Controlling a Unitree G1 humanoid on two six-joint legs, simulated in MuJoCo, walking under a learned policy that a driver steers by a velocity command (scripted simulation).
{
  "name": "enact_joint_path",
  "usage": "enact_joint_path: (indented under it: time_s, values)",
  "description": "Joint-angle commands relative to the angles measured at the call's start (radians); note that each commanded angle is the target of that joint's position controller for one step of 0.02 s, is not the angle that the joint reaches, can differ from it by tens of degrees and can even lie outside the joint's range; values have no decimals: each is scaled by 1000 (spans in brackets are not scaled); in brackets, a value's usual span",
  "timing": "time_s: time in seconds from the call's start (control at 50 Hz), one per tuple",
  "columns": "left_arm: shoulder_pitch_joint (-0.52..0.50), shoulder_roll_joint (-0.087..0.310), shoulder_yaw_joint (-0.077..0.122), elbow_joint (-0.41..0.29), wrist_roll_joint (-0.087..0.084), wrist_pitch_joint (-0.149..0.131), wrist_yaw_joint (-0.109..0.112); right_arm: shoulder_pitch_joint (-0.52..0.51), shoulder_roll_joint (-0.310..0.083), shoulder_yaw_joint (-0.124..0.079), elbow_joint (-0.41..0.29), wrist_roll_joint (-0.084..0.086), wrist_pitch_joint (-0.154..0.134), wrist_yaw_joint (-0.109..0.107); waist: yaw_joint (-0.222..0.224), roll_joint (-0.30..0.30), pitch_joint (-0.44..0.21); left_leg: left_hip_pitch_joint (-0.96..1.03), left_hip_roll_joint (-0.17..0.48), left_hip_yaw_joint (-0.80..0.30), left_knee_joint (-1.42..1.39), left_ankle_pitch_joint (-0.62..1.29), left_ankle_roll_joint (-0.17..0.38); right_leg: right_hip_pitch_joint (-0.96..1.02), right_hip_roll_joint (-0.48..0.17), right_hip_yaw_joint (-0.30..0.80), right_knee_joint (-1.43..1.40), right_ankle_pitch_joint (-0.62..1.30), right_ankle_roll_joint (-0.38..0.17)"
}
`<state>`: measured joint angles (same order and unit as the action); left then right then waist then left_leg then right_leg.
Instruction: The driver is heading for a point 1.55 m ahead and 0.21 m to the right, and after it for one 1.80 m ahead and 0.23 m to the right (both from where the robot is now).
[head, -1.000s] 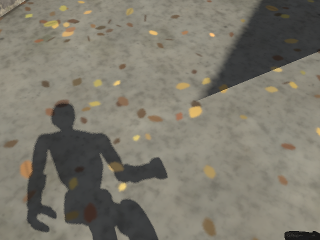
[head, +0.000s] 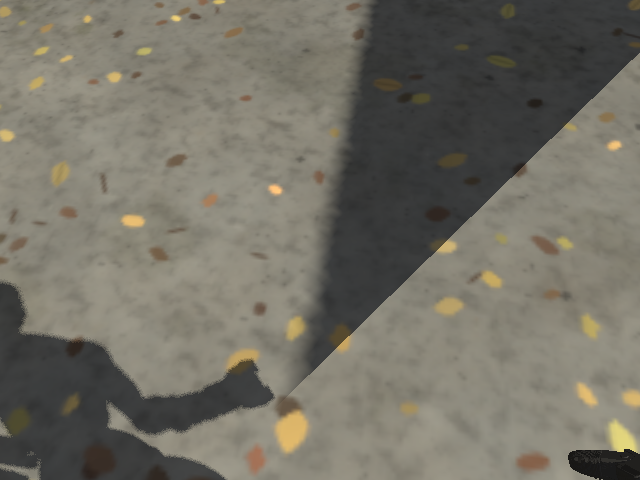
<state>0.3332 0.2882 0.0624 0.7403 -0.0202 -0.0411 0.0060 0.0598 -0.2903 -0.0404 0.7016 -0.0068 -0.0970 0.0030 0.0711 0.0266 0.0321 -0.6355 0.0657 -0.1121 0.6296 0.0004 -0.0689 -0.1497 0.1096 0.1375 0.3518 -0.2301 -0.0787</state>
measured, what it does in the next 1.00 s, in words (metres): walks ahead, turning right: left foot, then right foot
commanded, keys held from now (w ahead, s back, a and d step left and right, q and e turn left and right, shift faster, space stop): w+e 0.54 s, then w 0.46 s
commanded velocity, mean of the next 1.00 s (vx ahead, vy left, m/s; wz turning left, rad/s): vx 0.50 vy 0.00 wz -0.43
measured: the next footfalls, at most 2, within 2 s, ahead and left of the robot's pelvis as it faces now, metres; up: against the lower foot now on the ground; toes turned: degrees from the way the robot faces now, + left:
left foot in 0.14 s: +0.26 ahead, +0.15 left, +0.00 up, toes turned -9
right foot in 0.64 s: +0.47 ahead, -0.18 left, +0.00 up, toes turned -25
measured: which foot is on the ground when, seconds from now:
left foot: up 0.00-0.12, down 0.14-0.64, up 0.66-1.00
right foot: down 0.00-0.14, up 0.16-0.62, down 0.64-1.00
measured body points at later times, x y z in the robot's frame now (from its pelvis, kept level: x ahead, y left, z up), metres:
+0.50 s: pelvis +0.27 +0.03 +0.00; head +0.30 +0.02 +0.44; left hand +0.54 +0.21 -0.09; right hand +0.20 -0.26 -0.12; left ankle +0.22 +0.15 -0.75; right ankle +0.38 -0.17 -0.69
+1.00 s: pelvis +0.52 -0.11 +0.00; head +0.54 -0.13 +0.45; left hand +0.69 +0.12 -0.11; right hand +0.57 -0.42 -0.10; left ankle +0.76 -0.03 -0.69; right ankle +0.44 -0.17 -0.75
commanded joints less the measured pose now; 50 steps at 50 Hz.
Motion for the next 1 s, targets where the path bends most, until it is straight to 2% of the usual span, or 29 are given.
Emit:
enact_joint_path:
  time_s: [0.02, 0.08, 0.1, 0.12, 0.14, 0.16, 0.18, 0.2, 0.22, 0.24, 0.28, 0.36, 0.46, 0.52, 0.56, 0.6, 0.62, 0.64, 0.66, 0.68, 0.7, 0.72, 0.74, 0.76, 0.78, 0.82, 0.86, 0.92, 1.0]
  values:
    - [25, 171, 49, -50, -9, -3, 12, -92, -81, -19, -84, 14, -22, 10, 1, -115, -34, 170, -65, 35, -103, 73, 1, -84, -218, 189, -69, 126, -128]
    - [18, 166, 51, -53, -4, 5, 15, -55, -121, -38, -79, 18, -35, 16, -34, -146, -38, 226, -63, 17, -151, -34, 40, -11, -249, 278, 21, 113, -103]
    - [3, 153, 48, -58, -2, 8, 15, 6, -131, -46, -62, 17, -39, 14, -70, -153, -53, 306, -64, 32, -184, -47, 63, -17, -233, 281, 69, 127, -87]
    - [1, 116, 35, -65, 3, 7, 12, 99, -159, -61, -43, 7, -44, 7, -117, -139, -117, 465, -27, 17, -198, -65, 98, -51, -185, 247, 187, 149, -56]
    - [18, 51, 11, -82, 18, 4, 8, 243, -212, -75, -31, -7, -44, -1, -168, -19, -253, 709, 144, -150, -190, -151, 159, -164, -115, 155, 465, 1, -19]
    - [154, 4, -6, -120, -12, -7, 7, 314, -292, -95, 6, -15, -28, 4, -101, 321, -343, 975, 352, -626, -289, -379, 326, -514, 5, 27, 777, -377, 40]
    - [140, 116, 13, -90, -23, -8, 11, 289, -196, -77, -6, 9, -24, 9, -127, 215, -273, 932, 354, -690, -334, -590, 316, -635, -83, 49, 906, -339, 55]
    - [31, 169, 30, -99, -16, -2, 11, 249, -134, -60, -16, 11, -19, 5, -155, 119, -156, 823, 304, -515, -341, -543, 269, -658, -115, 32, 935, -242, 60]
    - [-20, 160, 31, -108, -6, 3, 12, 203, -115, -51, -20, 0, -14, 5, -141, 58, -97, 716, 259, -379, -351, -395, 243, -625, -147, 7, 919, -170, 68]
    - [-53, 149, 34, -121, 3, 3, 9, 175, -91, -43, -12, -3, -10, 4, -128, 56, -48, 638, 221, -286, -370, -282, 236, -609, -172, 5, 874, -123, 72]
    - [-47, 111, 32, -131, -9, 12, -4, 161, -76, -38, 2, -7, -14, 0, -100, 98, -29, 557, 180, -158, -415, -177, 226, -547, -205, -15, 827, -79, 75]
    - [-101, 64, 20, -167, -3, 24, -11, 174, -118, -53, 35, 0, -22, -2, -96, 59, -7, 548, 196, -24, -469, -25, 261, -594, -224, -35, 714, 4, 96]
    - [-221, 41, 6, -194, -2, 9, -37, 186, -154, -59, 66, 5, -7, -7, -135, 33, 16, 578, 166, 155, -472, 85, 230, -547, -211, -98, 446, 240, 86]
    - [-307, 34, 1, -226, -5, 6, -55, 234, -178, -64, 93, 16, 7, -9, -162, 25, 43, 638, 186, 206, -458, 117, 215, -530, -194, -145, 338, 247, 62]
    - [-335, 41, 4, -247, -5, 6, -65, 256, -193, -69, 108, 27, 19, -8, -156, 29, 50, 688, 207, 227, -420, 228, 204, -505, -174, -169, 292, 178, 33]
    - [-294, 69, 19, -250, 3, 8, -65, 263, -222, -76, 117, 38, 29, -11, -108, 60, 6, 723, 216, 252, -308, 554, 194, -387, -111, -212, 267, 71, -11]
    - [-204, 101, 38, -231, 7, 10, -61, 259, -235, -78, 121, 41, 35, -13, -47, 67, -51, 720, 207, 270, -182, 686, 182, -258, -74, -228, 239, 53, -40]
    - [-45, 144, 64, -184, 6, 14, -49, 252, -221, -69, 123, 40, 37, -16, 43, 44, -132, 630, 177, 301, 5, 683, 156, -13, -43, -229, 173, 135, -74]
    - [117, 218, 89, -146, 6, 25, -28, 264, -165, -45, 104, 10, 29, -17, 101, -63, -241, 372, 134, 306, 304, 314, 120, 314, -190, -18, 197, 186, -125]
    - [80, 302, 89, -149, 2, 15, -26, 381, -45, -3, 69, -8, 7, 2, -29, -294, -368, 0, -58, 206, 640, -579, 69, 569, -451, 539, 87, 9, -305]
    - [106, 206, 65, -162, 4, 5, -32, 279, -149, -25, 82, 29, -16, 14, 57, -159, -420, -74, -40, 32, 733, -583, 78, 556, -473, 615, -8, -70, -296]
    - [61, 179, 53, -147, 11, -6, -36, 175, -173, -34, 40, 60, -26, 19, 55, -139, -255, -141, -5, 46, 727, -501, 88, 434, -437, 452, -28, 9, -252]
    - [-1, 159, 45, -142, 8, -13, -36, 149, -154, -28, 36, 49, -31, 12, 13, -73, -166, -120, 39, 53, 651, -412, 93, 289, -392, 330, -37, 112, -219]
    - [-57, 130, 36, -143, 14, -17, -36, 147, -151, -31, 45, 27, -29, 6, -23, -63, -112, -73, 65, 57, 584, -360, 85, 170, -358, 244, -57, 215, -200]
    - [-87, 103, 26, -149, 25, -23, -35, 180, -148, -33, 57, 23, -17, 6, -60, -76, -99, -6, 85, 47, 556, -323, 80, 91, -332, 192, -89, 271, -194]
    - [-100, 101, 26, -137, 21, -37, -34, 221, -114, -29, 73, 18, 5, 6, -89, -79, -93, 43, 91, 54, 499, -289, 58, 19, -324, 143, -144, 312, -207]
    - [-90, 120, 30, -114, 19, -47, -28, 184, -92, -24, 63, 8, 20, 2, -92, -68, -51, 13, 92, 61, 418, -222, 33, -25, -315, 82, -184, 336, -207]
    - [-59, 130, 32, -83, 18, -44, -15, 87, -72, -15, 38, 3, 18, 5, -62, -69, -12, -20, 82, 69, 223, -31, 18, -20, -277, 0, -203, 329, -174]
    - [9, 155, 37, -35, 9, -39, -8, -45, -51, -2, 8, 16, 4, 24, -5, -78, 22, 43, 32, 99, -4, 140, 29, -5, -271, -40, -209, 229, -140]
